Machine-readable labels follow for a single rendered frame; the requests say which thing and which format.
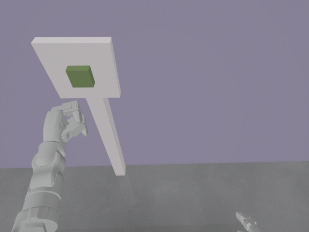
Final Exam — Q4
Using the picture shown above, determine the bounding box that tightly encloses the left robot forearm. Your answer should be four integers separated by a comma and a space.
11, 141, 66, 232

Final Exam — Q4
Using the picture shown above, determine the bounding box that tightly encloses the right robot hand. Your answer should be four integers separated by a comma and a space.
236, 211, 264, 232

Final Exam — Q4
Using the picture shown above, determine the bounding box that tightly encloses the panel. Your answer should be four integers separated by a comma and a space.
31, 37, 126, 176

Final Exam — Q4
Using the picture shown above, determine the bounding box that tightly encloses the left robot hand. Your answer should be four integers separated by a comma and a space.
43, 101, 88, 147

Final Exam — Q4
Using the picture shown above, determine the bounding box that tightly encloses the button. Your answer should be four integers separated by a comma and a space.
66, 65, 95, 87

